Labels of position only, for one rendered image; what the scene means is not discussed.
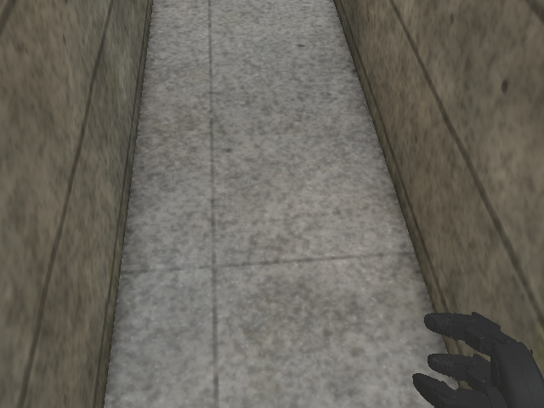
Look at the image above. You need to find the robot right hand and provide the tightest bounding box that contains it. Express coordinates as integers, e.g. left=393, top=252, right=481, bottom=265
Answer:
left=412, top=312, right=544, bottom=408

